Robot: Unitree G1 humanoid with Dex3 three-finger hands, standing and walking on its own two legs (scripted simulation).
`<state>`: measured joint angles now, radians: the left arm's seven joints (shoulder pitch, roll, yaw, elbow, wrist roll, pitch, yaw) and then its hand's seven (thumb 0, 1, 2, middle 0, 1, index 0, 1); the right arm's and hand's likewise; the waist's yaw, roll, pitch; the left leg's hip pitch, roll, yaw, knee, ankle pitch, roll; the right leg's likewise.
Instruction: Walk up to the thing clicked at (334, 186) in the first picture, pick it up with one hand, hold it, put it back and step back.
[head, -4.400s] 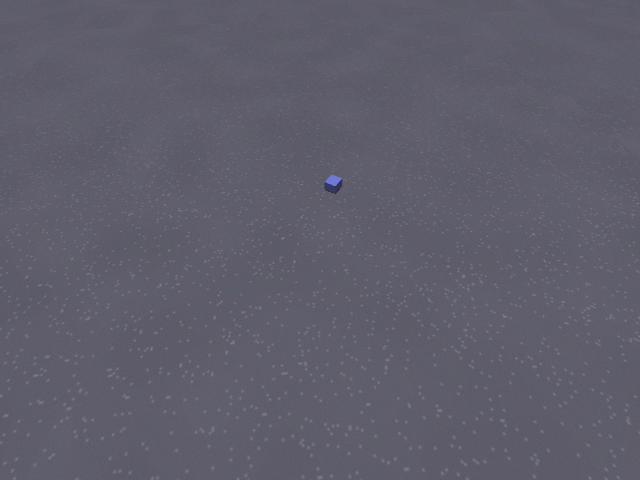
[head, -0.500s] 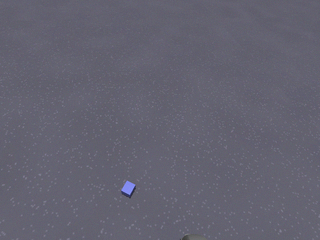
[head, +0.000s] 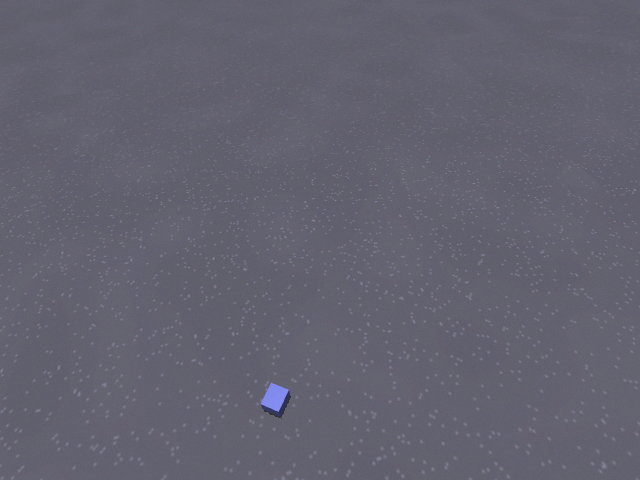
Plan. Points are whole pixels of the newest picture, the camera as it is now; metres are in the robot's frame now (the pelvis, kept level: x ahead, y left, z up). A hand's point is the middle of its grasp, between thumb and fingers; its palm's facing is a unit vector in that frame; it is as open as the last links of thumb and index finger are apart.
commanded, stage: walk up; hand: left
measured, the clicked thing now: (275, 399) +0.49 +0.19 -0.75
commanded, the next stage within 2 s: stand in 1.42 s
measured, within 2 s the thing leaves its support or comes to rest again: neither
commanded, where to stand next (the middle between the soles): +0.08 +0.00 m, yaw +1 degrees
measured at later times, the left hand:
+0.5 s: hand out of the picture +0.11 +0.25 -0.14, palm faces -0.01 -0.95 -0.32, open 7.4 cm
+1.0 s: hand out of the picture +0.12 +0.25 -0.14, palm faces +0.01 -0.95 -0.32, open 7.4 cm
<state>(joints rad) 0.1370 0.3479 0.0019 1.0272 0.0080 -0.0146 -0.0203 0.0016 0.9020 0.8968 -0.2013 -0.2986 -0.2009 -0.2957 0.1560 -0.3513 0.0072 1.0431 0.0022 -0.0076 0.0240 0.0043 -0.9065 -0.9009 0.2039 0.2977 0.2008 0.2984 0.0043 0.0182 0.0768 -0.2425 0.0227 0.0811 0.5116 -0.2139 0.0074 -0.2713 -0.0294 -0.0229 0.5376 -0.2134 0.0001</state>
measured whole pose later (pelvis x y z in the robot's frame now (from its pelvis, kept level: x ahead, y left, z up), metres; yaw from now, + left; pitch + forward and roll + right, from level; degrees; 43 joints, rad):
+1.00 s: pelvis +0.04 +0.00 +0.02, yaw +1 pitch -2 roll +0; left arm 0.07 0.33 0.02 1.18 0.01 -0.01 -0.01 0.00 0.90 0.90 -0.20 -0.30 -0.20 -0.30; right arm 0.07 -0.34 -0.01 1.17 -0.01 -0.02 0.01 0.00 -0.91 -0.90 0.20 0.30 0.20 0.30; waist 0.00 0.00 0.04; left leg -0.10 0.03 0.07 0.29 -0.16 -0.01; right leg -0.12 -0.02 -0.04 0.30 -0.15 0.00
